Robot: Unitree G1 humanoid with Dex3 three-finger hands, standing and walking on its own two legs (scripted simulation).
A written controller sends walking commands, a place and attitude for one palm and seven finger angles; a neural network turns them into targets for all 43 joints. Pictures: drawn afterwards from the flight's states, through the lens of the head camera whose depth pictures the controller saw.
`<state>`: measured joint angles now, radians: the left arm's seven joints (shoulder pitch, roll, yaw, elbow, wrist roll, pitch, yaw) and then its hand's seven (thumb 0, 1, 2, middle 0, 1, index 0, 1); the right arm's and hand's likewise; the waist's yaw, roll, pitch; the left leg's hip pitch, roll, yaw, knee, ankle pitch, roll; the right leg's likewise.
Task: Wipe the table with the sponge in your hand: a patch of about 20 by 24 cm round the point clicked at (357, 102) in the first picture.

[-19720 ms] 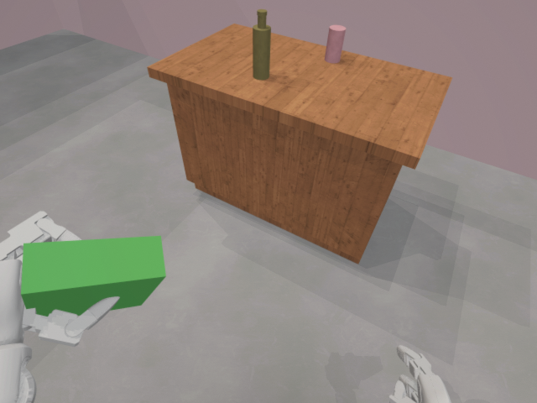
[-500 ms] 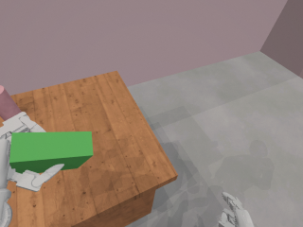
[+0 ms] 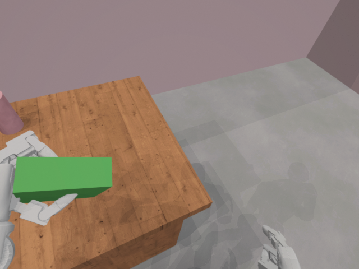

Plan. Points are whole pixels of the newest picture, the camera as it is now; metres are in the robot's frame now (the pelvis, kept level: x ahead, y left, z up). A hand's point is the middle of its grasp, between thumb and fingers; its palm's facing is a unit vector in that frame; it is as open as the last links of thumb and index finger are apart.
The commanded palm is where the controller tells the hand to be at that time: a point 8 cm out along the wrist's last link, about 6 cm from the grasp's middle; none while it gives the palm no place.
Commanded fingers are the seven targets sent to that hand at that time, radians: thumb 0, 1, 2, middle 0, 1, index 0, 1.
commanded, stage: come to a stop and stand still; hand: left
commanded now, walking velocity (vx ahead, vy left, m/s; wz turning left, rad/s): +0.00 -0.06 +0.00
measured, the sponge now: (77, 180) +0.23 +0.21 +0.12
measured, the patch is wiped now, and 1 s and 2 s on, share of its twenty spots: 0.00 0.00 0.00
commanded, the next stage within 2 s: look again from close up in 0.92 s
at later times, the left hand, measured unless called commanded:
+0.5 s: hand out of the picture +0.25 +0.31 +0.21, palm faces +0.52 -0.75 -0.41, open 9.0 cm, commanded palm +0.15 +0.29 +0.17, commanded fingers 0.00 0.10 1.30 -1.20 -1.60 -1.20 -1.60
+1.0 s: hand (29, 168) +0.23 +0.26 +0.16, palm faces +0.36 -0.85 -0.38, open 9.0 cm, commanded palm +0.16 +0.29 +0.17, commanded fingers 0.00 0.10 1.30 -1.20 -1.60 -1.20 -1.60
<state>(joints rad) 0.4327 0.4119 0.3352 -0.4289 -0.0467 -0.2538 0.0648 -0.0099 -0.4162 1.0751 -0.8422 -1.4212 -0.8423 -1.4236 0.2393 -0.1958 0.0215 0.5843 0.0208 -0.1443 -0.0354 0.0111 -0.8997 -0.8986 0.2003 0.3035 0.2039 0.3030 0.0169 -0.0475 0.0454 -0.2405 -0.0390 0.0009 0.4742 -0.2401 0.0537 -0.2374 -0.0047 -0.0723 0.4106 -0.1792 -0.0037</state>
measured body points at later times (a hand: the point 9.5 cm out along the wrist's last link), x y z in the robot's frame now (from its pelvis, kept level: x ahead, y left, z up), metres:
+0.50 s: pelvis -0.01 +0.01 +0.00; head +0.04 +0.05 +0.44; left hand +0.21 +0.35 +0.23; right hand +0.19 -0.19 -0.07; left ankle +0.01 +0.08 -0.74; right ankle +0.02 -0.12 -0.74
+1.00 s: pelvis +0.00 +0.01 +0.00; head +0.03 +0.04 +0.45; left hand +0.20 +0.31 +0.18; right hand +0.18 -0.21 -0.07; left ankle +0.01 +0.08 -0.74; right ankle +0.02 -0.12 -0.74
